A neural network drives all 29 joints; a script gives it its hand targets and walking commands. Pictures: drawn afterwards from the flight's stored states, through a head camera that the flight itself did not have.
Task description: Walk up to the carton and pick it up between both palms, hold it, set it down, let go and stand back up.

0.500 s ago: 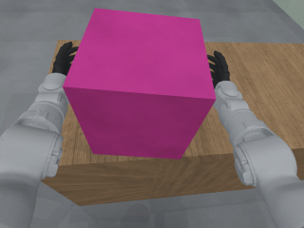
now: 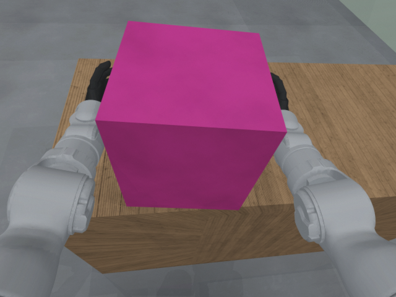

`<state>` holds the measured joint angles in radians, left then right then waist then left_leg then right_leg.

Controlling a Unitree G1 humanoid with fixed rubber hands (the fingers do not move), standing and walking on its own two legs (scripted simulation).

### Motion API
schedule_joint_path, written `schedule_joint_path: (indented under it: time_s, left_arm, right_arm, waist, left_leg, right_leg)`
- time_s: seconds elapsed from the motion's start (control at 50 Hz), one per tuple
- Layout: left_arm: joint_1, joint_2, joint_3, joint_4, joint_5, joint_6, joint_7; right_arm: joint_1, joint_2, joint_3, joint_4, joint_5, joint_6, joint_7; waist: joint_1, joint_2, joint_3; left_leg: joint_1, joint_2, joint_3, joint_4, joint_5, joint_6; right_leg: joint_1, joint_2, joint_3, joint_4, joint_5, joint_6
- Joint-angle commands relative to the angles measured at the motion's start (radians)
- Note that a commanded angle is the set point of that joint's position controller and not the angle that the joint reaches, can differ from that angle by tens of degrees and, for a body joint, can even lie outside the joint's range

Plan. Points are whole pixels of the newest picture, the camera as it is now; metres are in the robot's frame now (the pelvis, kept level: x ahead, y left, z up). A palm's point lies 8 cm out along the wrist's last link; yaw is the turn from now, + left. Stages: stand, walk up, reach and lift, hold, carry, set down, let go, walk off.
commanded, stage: reach and lift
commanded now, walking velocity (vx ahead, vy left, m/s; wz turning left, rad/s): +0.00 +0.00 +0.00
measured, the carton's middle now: (189, 124) +0.46 +0.02 +0.06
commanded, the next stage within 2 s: none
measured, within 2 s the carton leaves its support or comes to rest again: leaves its support in 1.46 s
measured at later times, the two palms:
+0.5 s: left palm (98, 102) +0.46 +0.20 +0.12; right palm (277, 113) +0.46 -0.16 +0.12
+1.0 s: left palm (98, 103) +0.46 +0.20 +0.11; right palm (279, 117) +0.45 -0.16 +0.12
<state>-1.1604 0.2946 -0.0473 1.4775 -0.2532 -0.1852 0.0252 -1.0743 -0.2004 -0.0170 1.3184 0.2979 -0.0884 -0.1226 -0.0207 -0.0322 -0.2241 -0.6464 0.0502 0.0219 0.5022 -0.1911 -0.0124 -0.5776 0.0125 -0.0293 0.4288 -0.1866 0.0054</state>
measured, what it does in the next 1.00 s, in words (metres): stands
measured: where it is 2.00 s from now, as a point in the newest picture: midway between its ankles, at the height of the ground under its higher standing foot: outside the picture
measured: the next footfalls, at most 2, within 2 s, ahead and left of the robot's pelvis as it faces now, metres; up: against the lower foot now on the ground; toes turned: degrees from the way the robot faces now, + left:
none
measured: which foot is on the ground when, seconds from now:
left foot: down 0.00-1.00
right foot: down 0.00-1.00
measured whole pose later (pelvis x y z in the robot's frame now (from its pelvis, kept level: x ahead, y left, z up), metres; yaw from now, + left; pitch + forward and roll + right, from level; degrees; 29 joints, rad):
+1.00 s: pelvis +0.03 +0.00 +0.02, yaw +0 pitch +8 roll +0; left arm -0.92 0.17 0.41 1.06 0.21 -0.03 -0.10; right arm -0.80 -0.01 -0.51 0.89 -0.28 -0.04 0.02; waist 0.00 -0.05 -0.04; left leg -0.28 0.03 0.07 0.33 -0.18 -0.01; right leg -0.24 -0.01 -0.02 0.29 -0.18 0.02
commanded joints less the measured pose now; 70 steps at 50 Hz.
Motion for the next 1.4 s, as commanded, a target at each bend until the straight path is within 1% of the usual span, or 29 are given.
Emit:
schedule_joint_path:
  time_s: [0.0, 0.06, 0.14, 0.22, 0.3, 0.36, 0.4, 0.44, 0.48, 0.52, 0.54, 0.58, 0.64, 0.7, 0.76, 0.9, 0.92, 0.98, 1.02, 1.22, 1.24, 1.28, 1.3, 1.32, 1.38]
  left_arm:
    - [-0.499, 0.072, 0.005, -0.154, 0.0, -0.046, 0.003]
    - [-0.501, 0.069, 0.012, -0.151, 0.002, -0.048, 0.003]
    - [-0.501, 0.055, 0.018, -0.147, 0.006, -0.052, 0.002]
    - [-0.504, 0.041, 0.022, -0.151, 0.011, -0.059, -0.004]
    - [-0.498, 0.021, 0.044, -0.153, 0.032, -0.064, -0.013]
    - [-0.499, -0.012, 0.067, -0.168, 0.061, -0.068, -0.025]
    - [-0.497, -0.065, 0.099, -0.176, 0.101, -0.069, -0.043]
    - [-0.495, -0.145, 0.153, -0.199, 0.169, -0.074, -0.076]
    - [-0.477, -0.273, 0.232, -0.217, 0.275, -0.075, -0.128]
    - [-0.443, -0.463, 0.274, -0.204, 0.372, -0.07, -0.188]
    - [-0.408, -0.51, 0.298, -0.2, 0.407, -0.065, -0.205]
    - [-0.35, -0.533, 0.343, -0.215, 0.452, -0.047, -0.216]
    - [-0.335, -0.543, 0.362, -0.281, 0.47, -0.004, -0.211]
    - [-0.331, -0.558, 0.35, -0.351, 0.47, 0.041, -0.206]
    - [-0.319, -0.578, 0.329, -0.41, 0.467, 0.078, -0.202]
    - [-0.276, -0.624, 0.29, -0.492, 0.466, 0.118, -0.195]
    - [-0.27, -0.625, 0.291, -0.496, 0.468, 0.121, -0.195]
    - [-0.26, -0.63, 0.287, -0.514, 0.468, 0.123, -0.195]
    - [-0.246, -0.631, 0.291, -0.517, 0.474, 0.127, -0.196]
    - [-0.275, -0.638, 0.278, -0.574, 0.468, 0.131, -0.188]
    - [-0.259, -0.63, 0.28, -0.567, 0.471, 0.139, -0.188]
    - [-0.287, -0.638, 0.27, -0.594, 0.463, 0.143, -0.19]
    - [-0.266, -0.633, 0.27, -0.584, 0.466, 0.153, -0.189]
    - [-0.29, -0.639, 0.26, -0.61, 0.457, 0.153, -0.188]
    - [-0.304, -0.647, 0.229, -0.637, 0.439, 0.165, -0.182]
  right_arm:
    - [-0.484, -0.121, -0.012, -0.164, -0.012, -0.04, 0.01]
    - [-0.486, -0.108, -0.018, -0.166, -0.023, -0.036, 0.009]
    - [-0.488, -0.089, -0.027, -0.174, -0.036, -0.034, 0.01]
    - [-0.486, -0.067, -0.038, -0.187, -0.058, -0.033, 0.011]
    - [-0.481, -0.031, -0.055, -0.205, -0.085, -0.032, 0.014]
    - [-0.471, 0.009, -0.082, -0.213, -0.12, -0.034, 0.022]
    - [-0.468, 0.07, -0.11, -0.231, -0.167, -0.036, 0.036]
    - [-0.454, 0.169, -0.158, -0.256, -0.245, -0.042, 0.064]
    - [-0.426, 0.322, -0.222, -0.291, -0.362, -0.053, 0.107]
    - [-0.402, 0.532, -0.251, -0.326, -0.484, -0.067, 0.161]
    - [-0.37, 0.583, -0.269, -0.339, -0.532, -0.07, 0.181]
    - [-0.319, 0.62, -0.291, -0.37, -0.586, -0.067, 0.202]
    - [-0.297, 0.645, -0.293, -0.413, -0.618, -0.05, 0.216]
    - [-0.285, 0.661, -0.281, -0.441, -0.626, -0.031, 0.227]
    - [-0.266, 0.671, -0.262, -0.45, -0.619, -0.018, 0.234]
    - [-0.249, 0.697, -0.217, -0.473, -0.595, -0.031, 0.233]
    - [-0.245, 0.704, -0.212, -0.473, -0.593, -0.033, 0.231]
    - [-0.242, 0.72, -0.197, -0.486, -0.59, -0.041, 0.224]
    - [-0.239, 0.724, -0.188, -0.493, -0.59, -0.045, 0.219]
    - [-0.265, 0.738, -0.179, -0.532, -0.598, -0.067, 0.207]
    - [-0.249, 0.737, -0.173, -0.518, -0.591, -0.057, 0.205]
    - [-0.277, 0.738, -0.171, -0.544, -0.592, -0.061, 0.202]
    - [-0.262, 0.739, -0.162, -0.531, -0.585, -0.051, 0.2]
    - [-0.286, 0.737, -0.161, -0.554, -0.583, -0.056, 0.199]
    - [-0.294, 0.736, -0.143, -0.551, -0.565, -0.048, 0.197]
  waist:
    - [0.002, 0.117, -0.628]
    - [0.003, 0.105, -0.617]
    - [0.004, 0.103, -0.614]
    - [-0.001, 0.097, -0.617]
    - [0.001, 0.086, -0.6]
    - [-0.004, 0.089, -0.597]
    - [-0.003, 0.089, -0.582]
    - [-0.002, 0.087, -0.558]
    - [0.0, 0.089, -0.507]
    - [0.002, 0.089, -0.453]
    - [0.002, 0.089, -0.428]
    - [0.012, 0.073, -0.369]
    - [0.026, 0.053, -0.32]
    - [0.037, 0.058, -0.307]
    - [0.041, 0.074, -0.302]
    - [0.052, 0.096, -0.319]
    - [0.053, 0.091, -0.316]
    - [0.055, 0.084, -0.317]
    - [0.059, 0.08, -0.311]
    - [0.056, 0.068, -0.349]
    - [0.056, 0.063, -0.329]
    - [0.052, 0.059, -0.352]
    - [0.054, 0.061, -0.333]
    - [0.051, 0.059, -0.364]
    - [0.046, 0.07, -0.379]
  left_leg:
    - [0.453, -0.027, 0.03, 0.048, 0.442, -0.079]
    - [0.443, -0.028, 0.031, 0.042, 0.431, -0.074]
    - [0.433, -0.028, 0.03, 0.031, 0.414, -0.069]
    - [0.426, -0.031, 0.033, 0.026, 0.414, -0.068]
    - [0.41, -0.034, 0.034, 0.01, 0.401, -0.06]
    - [0.421, -0.035, 0.036, -0.002, 0.404, -0.059]
    - [0.431, -0.037, 0.04, -0.013, 0.408, -0.057]
    - [0.436, -0.04, 0.046, -0.033, 0.407, -0.052]
    - [0.449, -0.046, 0.058, -0.067, 0.404, -0.048]
    - [0.453, -0.052, 0.067, -0.106, 0.395, -0.045]
    - [0.455, -0.053, 0.072, -0.125, 0.384, -0.046]
    - [0.453, -0.054, 0.08, -0.154, 0.364, -0.041]
    - [0.47, -0.055, 0.089, -0.172, 0.349, -0.04]
    - [0.524, -0.053, 0.098, -0.163, 0.393, -0.045]
    - [0.586, -0.05, 0.103, -0.145, 0.458, -0.053]
    - [0.611, -0.052, 0.109, -0.11, 0.579, -0.06]
    - [0.603, -0.053, 0.108, -0.108, 0.585, -0.059]
    - [0.558, -0.059, 0.11, -0.113, 0.578, -0.053]
    - [0.54, -0.061, 0.11, -0.119, 0.57, -0.046]
    - [0.552, -0.066, 0.114, -0.141, 0.542, -0.04]
    - [0.551, -0.069, 0.113, -0.146, 0.525, -0.036]
    - [0.543, -0.07, 0.116, -0.155, 0.505, -0.035]
    - [0.548, -0.072, 0.115, -0.158, 0.499, -0.031]
    - [0.551, -0.071, 0.116, -0.16, 0.497, -0.033]
    - [0.575, -0.071, 0.11, -0.155, 0.503, -0.039]
  right_leg:
    - [0.169, 0.014, -0.036, 0.002, 0.35, 0.007]
    - [0.175, 0.011, -0.032, 0.0, 0.343, 0.009]
    - [0.18, 0.007, -0.031, -0.004, 0.331, 0.008]
    - [0.199, 0.003, -0.03, -0.006, 0.347, 0.009]
    - [0.226, -0.002, -0.026, -0.011, 0.349, 0.011]
    - [0.244, -0.006, -0.027, -0.019, 0.361, 0.011]
    - [0.266, -0.01, -0.027, -0.029, 0.368, 0.01]
    - [0.312, -0.017, -0.027, -0.042, 0.389, 0.01]
    - [0.389, -0.023, -0.029, -0.064, 0.426, 0.011]
    - [0.482, -0.028, -0.03, -0.077, 0.482, 0.013]
    - [0.53, -0.027, -0.032, -0.078, 0.501, 0.016]
    - [0.58, -0.026, -0.031, -0.078, 0.503, 0.024]
    - [0.585, -0.018, -0.039, -0.081, 0.458, 0.035]
    - [0.552, -0.008, -0.052, -0.091, 0.423, 0.039]
    - [0.522, 0.0, -0.059, -0.098, 0.413, 0.04]
    - [0.526, 0.006, -0.059, -0.082, 0.487, 0.044]
    - [0.535, 0.005, -0.058, -0.079, 0.503, 0.044]
    - [0.577, 0.0, -0.05, -0.064, 0.552, 0.049]
    - [0.594, -0.003, -0.046, -0.059, 0.563, 0.05]
    - [0.606, 0.0, -0.054, -0.073, 0.535, 0.054]
    - [0.617, -0.001, -0.051, -0.079, 0.528, 0.054]
    - [0.624, -0.001, -0.053, -0.078, 0.516, 0.057]
    - [0.629, -0.001, -0.051, -0.081, 0.515, 0.057]
    - [0.626, -0.001, -0.054, -0.081, 0.508, 0.057]
    - [0.615, 0.004, -0.056, -0.087, 0.496, 0.054]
